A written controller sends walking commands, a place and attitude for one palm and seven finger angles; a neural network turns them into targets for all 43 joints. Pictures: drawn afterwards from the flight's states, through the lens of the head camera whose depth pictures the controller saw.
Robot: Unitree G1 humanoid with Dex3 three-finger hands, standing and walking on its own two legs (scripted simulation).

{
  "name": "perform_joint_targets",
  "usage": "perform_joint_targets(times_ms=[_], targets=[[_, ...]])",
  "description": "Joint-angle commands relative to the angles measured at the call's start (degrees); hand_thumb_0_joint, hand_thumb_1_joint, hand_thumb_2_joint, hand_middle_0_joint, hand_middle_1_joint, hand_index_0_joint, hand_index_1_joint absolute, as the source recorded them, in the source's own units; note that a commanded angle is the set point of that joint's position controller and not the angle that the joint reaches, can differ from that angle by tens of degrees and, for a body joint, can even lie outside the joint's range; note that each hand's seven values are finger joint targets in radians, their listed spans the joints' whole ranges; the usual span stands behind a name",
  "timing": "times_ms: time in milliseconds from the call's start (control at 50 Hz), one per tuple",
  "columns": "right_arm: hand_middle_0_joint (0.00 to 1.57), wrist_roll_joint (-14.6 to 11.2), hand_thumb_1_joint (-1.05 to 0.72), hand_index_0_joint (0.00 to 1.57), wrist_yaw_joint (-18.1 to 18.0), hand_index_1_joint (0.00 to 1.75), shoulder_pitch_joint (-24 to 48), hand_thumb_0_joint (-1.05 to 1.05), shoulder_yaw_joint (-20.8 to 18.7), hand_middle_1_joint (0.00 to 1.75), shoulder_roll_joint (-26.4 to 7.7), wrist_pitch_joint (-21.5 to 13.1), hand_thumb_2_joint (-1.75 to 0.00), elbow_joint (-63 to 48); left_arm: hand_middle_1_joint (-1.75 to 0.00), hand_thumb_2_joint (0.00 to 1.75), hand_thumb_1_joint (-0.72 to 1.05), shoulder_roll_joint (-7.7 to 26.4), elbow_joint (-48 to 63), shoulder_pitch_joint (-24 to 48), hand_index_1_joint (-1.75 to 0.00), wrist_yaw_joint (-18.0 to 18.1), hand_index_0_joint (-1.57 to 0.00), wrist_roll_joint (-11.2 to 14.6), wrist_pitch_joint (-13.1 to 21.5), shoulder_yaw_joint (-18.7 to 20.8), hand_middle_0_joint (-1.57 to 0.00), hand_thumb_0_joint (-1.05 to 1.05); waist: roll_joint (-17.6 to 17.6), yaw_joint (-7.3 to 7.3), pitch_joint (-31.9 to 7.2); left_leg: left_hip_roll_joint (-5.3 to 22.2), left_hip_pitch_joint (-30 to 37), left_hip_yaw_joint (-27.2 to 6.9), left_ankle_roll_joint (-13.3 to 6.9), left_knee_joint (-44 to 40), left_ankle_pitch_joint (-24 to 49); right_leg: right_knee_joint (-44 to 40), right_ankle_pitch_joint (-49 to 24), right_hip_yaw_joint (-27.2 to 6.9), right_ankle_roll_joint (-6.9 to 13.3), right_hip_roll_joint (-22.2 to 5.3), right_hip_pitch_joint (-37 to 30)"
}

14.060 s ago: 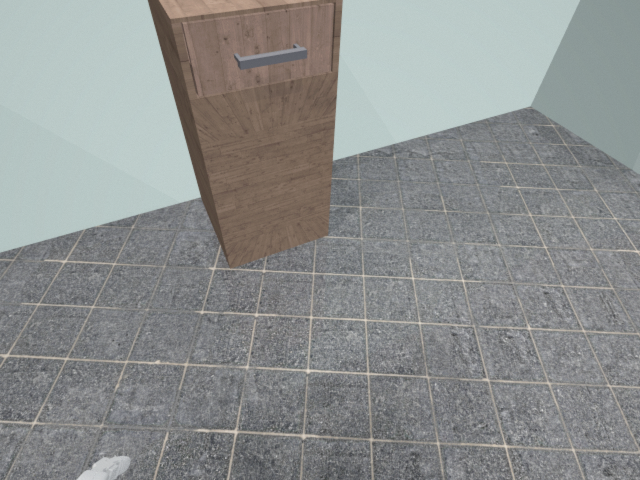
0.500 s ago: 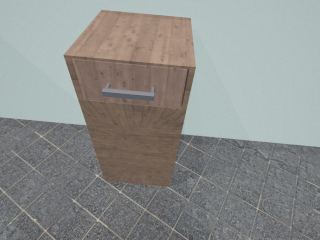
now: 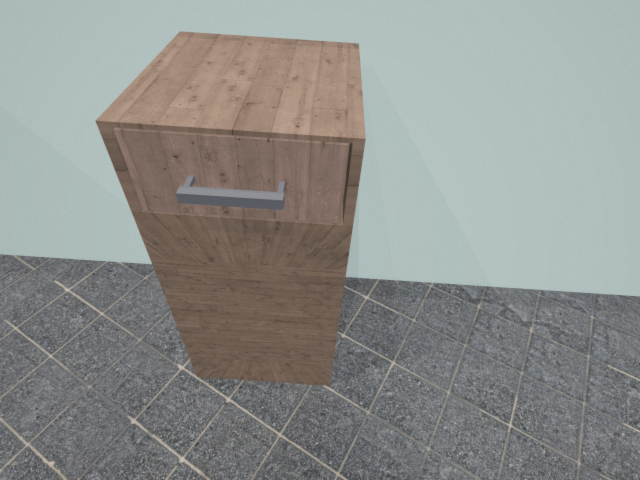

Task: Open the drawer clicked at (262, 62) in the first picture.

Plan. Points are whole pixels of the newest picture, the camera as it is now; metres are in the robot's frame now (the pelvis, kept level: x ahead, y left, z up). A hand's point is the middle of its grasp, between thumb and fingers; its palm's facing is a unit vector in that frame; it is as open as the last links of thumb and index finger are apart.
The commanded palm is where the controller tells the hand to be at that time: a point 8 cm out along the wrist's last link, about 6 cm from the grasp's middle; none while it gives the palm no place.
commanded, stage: look again from close up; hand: left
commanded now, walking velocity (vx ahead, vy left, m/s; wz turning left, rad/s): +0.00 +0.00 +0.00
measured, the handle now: (233, 190) +0.56 +0.19 +0.05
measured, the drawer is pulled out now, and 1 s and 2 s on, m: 0.00 0.00 0.00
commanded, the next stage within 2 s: shuffle to correct the standing spot in 0.58 s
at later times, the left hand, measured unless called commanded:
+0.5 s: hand out of the picture -0.07 +0.20 -0.17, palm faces +0.02 -0.99 -0.16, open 7.4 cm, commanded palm none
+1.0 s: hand out of the picture -0.11 +0.18 -0.17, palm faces +0.04 -0.99 -0.14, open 7.4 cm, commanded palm none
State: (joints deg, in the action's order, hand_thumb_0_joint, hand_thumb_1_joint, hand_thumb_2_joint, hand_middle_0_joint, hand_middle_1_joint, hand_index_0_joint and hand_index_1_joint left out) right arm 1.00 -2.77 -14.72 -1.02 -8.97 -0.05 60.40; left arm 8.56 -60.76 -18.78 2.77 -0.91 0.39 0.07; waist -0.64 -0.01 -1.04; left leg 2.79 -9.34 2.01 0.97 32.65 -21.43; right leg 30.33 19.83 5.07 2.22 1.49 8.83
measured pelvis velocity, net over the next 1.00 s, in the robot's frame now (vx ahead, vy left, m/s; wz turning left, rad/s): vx -0.04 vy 0.03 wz -0.03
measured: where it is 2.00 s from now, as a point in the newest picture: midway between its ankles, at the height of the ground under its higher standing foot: outside the picture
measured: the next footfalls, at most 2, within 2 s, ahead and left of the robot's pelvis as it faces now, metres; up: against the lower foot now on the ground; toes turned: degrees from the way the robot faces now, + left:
left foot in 1.26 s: +0.07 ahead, +0.12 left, +0.00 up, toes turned +7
right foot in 1.64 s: +0.15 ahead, -0.14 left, +0.00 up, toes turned -9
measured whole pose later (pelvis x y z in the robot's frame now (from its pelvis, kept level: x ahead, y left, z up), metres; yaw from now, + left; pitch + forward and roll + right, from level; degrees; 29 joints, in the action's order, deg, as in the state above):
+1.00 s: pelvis -0.04 +0.03 +0.00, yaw -2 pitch -2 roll +0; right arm 1.4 -2.0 -21.4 -2.0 -7.6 0.5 64.3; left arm 5.0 -63.2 -26.9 1.0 -2.2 -0.4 1.3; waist 0.8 0.0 -1.9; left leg 0.3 -11.5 5.2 -2.7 30.2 -17.5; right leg 29.7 15.8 2.5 0.3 -1.2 12.7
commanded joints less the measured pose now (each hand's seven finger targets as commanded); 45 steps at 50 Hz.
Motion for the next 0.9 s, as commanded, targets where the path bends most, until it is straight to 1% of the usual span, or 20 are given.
perform_joint_targets(times_ms=[0,20,40,60,120,160,240,260,300,380,460,560,640,680,700,720,760,780,840,880], targets=[[0.20,-0.3,-0.90,0.20,-0.1,0.30,-3.9,0.00,-0.4,0.30,-4.5,-0.1,-0.90,-1.2,-0.30,0.90,0.90,5.7,1.8,-5.1,-0.30,0.3,-0.20,0.2,0.8,1.0,-0.20,0.00,0.9,-0.48,4.3,3.2,-1.9,-1.3,-2.3,-4.4,20.7,-5.6,-34.0,-6.7,-0.1,-8.4,-0.2],[0.20,-0.3,-0.90,0.20,0.0,0.30,-4.0,0.00,-0.4,0.30,-4.4,-0.2,-0.90,-1.0,-0.30,0.90,0.90,5.4,1.7,-4.6,-0.30,0.3,-0.20,0.2,0.8,0.8,-0.20,0.00,0.0,-0.67,4.3,3.4,-1.5,-1.6,-2.4,-5.5,20.1,-6.2,-31.2,-6.6,-0.1,-8.0,0.1],[0.20,-0.3,-0.90,0.20,0.1,0.30,-3.9,0.00,-0.3,0.30,-4.8,-0.3,-0.90,-0.9,-0.30,0.90,0.90,5.2,1.9,-4.2,-0.30,0.3,-0.20,0.2,0.7,0.7,-0.20,0.00,0.9,-0.62,4.9,3.5,-1.6,-1.9,-2.5,-6.4,19.2,-6.7,-27.3,-6.6,-0.2,-7.8,0.7],[0.20,-0.3,-0.90,0.20,0.2,0.30,-3.6,0.00,-0.3,0.30,-4.9,-0.3,-0.90,-0.9,-0.30,0.90,0.90,5.2,2.1,-4.0,-0.30,0.2,-0.20,0.2,0.7,0.7,-0.20,0.00,0.6,-0.56,5.2,3.6,-1.9,-2.2,-2.6,-7.2,18.5,-7.1,-24.6,-6.6,-0.4,-7.5,0.9],[0.20,-0.3,-0.90,0.20,0.4,0.30,-3.2,0.00,-0.1,0.30,-5.2,-0.6,-0.90,-0.6,-0.30,0.90,0.90,5.0,1.8,-3.9,-0.30,0.2,-0.20,0.1,0.7,0.5,-0.20,0.00,0.6,-0.38,5.1,3.6,-1.8,-2.8,-2.8,-8.9,17.3,-8.1,-20.3,-6.6,-0.7,-7.4,0.7],[0.20,-0.3,-0.90,0.20,0.6,0.30,-2.9,0.00,0.0,0.30,-5.3,-0.6,-0.90,-0.6,-0.30,0.90,0.90,4.8,1.8,-4.2,-0.30,0.1,-0.20,0.2,0.6,0.4,-0.20,0.00,0.6,-0.11,5.9,3.5,-2.5,-3.0,-3.0,-10.1,14.6,-9.2,-16.7,-6.7,-0.9,-7.4,1.0],[0.20,-0.3,-0.90,0.20,0.8,0.30,-3.3,0.00,0.3,0.30,-5.6,-0.7,-0.90,0.1,-0.30,0.90,0.90,4.7,1.3,-4.4,-0.30,0.1,-0.20,0.2,0.6,0.2,-0.20,0.00,0.7,0.09,6.8,3.4,-3.3,-3.4,-3.1,-11.9,12.1,-10.1,-13.4,-6.6,-1.2,-7.5,1.2],[0.20,-0.3,-0.90,0.20,0.8,0.30,-3.5,0.00,0.3,0.30,-5.5,-0.8,-0.90,0.3,-0.30,0.90,0.90,4.7,1.2,-4.6,-0.30,0.0,-0.20,0.2,0.6,0.2,-0.20,0.00,1.0,0.07,6.4,3.3,-3.3,-3.6,-3.0,-12.2,11.6,-10.2,-13.0,-6.9,-1.2,-7.4,1.1],[0.20,-0.4,-0.90,0.20,0.9,0.30,-4.1,0.00,0.5,0.30,-5.5,-0.7,-0.90,0.6,-0.30,0.90,0.90,4.6,0.9,-4.7,-0.30,0.0,-0.20,0.2,0.6,0.2,-0.20,0.00,0.6,0.12,7.6,3.1,-4.6,-3.8,-3.0,-13.2,9.1,-10.6,-11.1,-6.8,-1.3,-7.4,1.3],[0.20,-0.4,-0.90,0.20,1.0,0.30,-5.5,0.00,0.6,0.30,-5.2,-0.9,-0.90,1.6,-0.30,0.90,0.90,3.9,0.1,-5.6,-0.30,0.1,-0.20,0.1,0.4,0.2,-0.20,0.00,1.5,0.37,7.3,3.4,-5.8,-4.6,-3.3,-14.9,7.1,-10.1,-10.8,-6.1,-1.6,-7.5,0.3],[0.20,-0.4,-0.90,0.20,1.0,0.30,-6.8,0.00,0.5,0.30,-5.0,-0.7,-0.90,2.2,-0.30,0.90,0.90,3.1,-0.4,-6.5,-0.30,0.2,-0.20,0.0,0.2,0.1,-0.20,0.00,2.0,0.45,8.7,3.8,-8.2,-6.1,-3.4,-17.4,1.0,-9.6,-8.5,-5.5,-1.8,-7.1,0.8],[0.20,-0.4,-0.90,0.20,1.0,0.30,-8.0,0.00,0.1,0.30,-4.7,-0.6,-0.90,2.5,-0.30,0.90,0.90,1.7,-0.9,-7.6,-0.30,0.2,-0.20,-0.2,0.0,0.2,-0.20,0.00,2.0,0.55,8.8,4.3,-10.0,-7.6,-3.7,-19.7,-3.6,-8.4,-7.9,-4.8,-2.0,-6.6,0.9],[0.20,-0.4,-0.90,0.20,1.0,0.30,-8.7,0.00,-0.1,0.30,-4.3,-0.5,-0.90,2.7,-0.30,0.90,0.90,1.0,-1.3,-8.6,-0.30,0.3,-0.20,-0.4,0.0,0.2,-0.20,0.00,1.8,0.61,8.8,4.5,-10.8,-8.2,-4.0,-20.4,-5.1,-7.8,-7.7,-4.6,-2.1,-6.5,1.3],[0.20,-0.3,-0.90,0.20,0.9,0.30,-9.3,0.00,-0.3,0.30,-4.1,-0.4,-0.90,3.0,-0.30,0.90,0.90,0.5,-1.6,-9.2,-0.30,0.2,-0.20,-0.5,0.0,0.2,-0.20,0.00,1.4,0.38,8.4,4.6,-10.5,-8.3,-4.1,-20.5,-8.1,-7.6,-5.1,-4.2,-2.2,-6.0,1.7],[0.20,-0.2,-0.90,0.20,0.9,0.30,-9.5,0.00,-0.5,0.30,-4.3,-0.3,-0.90,3.2,-0.30,0.90,0.90,0.2,-1.8,-9.5,-0.30,0.0,-0.20,-0.6,0.0,0.3,-0.20,0.00,1.2,0.33,8.4,5.0,-10.2,-8.7,-4.4,-20.8,-10.9,-6.9,-2.4,-3.8,-2.2,-5.5,2.6],[0.20,-0.2,-0.90,0.20,0.9,0.30,-9.9,0.00,-0.8,0.30,-4.9,-0.1,-0.90,3.2,-0.30,0.90,0.90,0.1,-1.8,-9.5,-0.30,-0.1,-0.20,-0.8,-0.3,0.4,-0.20,0.00,2.1,0.15,8.5,5.9,-10.6,-9.9,-4.9,-21.8,-15.1,-5.5,0.4,-2.9,-2.2,-4.7,3.5],[0.20,0.1,-0.90,0.20,0.7,0.30,-9.8,0.00,-1.5,0.30,-6.1,0.2,-0.90,3.0,-0.30,0.90,0.90,-0.7,-1.4,-9.9,-0.30,-0.5,-0.20,-1.3,-0.6,0.7,-0.20,0.00,4.2,0.11,9.7,8.2,-11.9,-12.3,-6.2,-23.9,-20.5,-1.9,2.3,-1.3,-2.2,-3.2,5.3],[0.20,0.1,-0.90,0.20,0.6,0.30,-9.3,0.00,-1.8,0.30,-6.5,0.2,-0.90,2.8,-0.30,0.90,0.90,-0.9,-1.4,-10.4,-0.30,-0.7,-0.20,-1.4,-0.8,0.8,-0.20,0.00,4.4,0.48,10.2,9.3,-12.9,-13.0,-6.9,-24.1,-21.7,-0.4,2.1,-0.8,-2.1,-3.0,5.5],[0.20,0.2,-0.90,0.20,0.4,0.30,-8.6,0.00,-2.3,0.30,-6.9,0.2,-0.90,2.2,-0.30,0.90,0.90,-1.7,-1.1,-11.4,-0.30,-1.4,-0.20,-1.4,-1.0,1.2,-0.20,0.00,4.0,0.69,11.4,10.1,-13.9,-12.8,-7.7,-23.2,-21.5,0.3,1.5,-0.7,-1.5,-2.6,6.3],[0.20,0.3,-0.90,0.20,0.3,0.30,-8.6,0.00,-2.3,0.30,-6.4,0.0,-0.90,2.1,-0.30,0.90,0.90,-1.9,-1.0,-12.1,-0.30,-1.6,-0.20,-1.3,-0.9,1.6,-0.20,0.00,4.3,0.61,11.2,9.5,-13.5,-11.7,-7.6,-21.5,-19.8,-1.6,0.9,-1.2,-1.2,-2.8,5.6]])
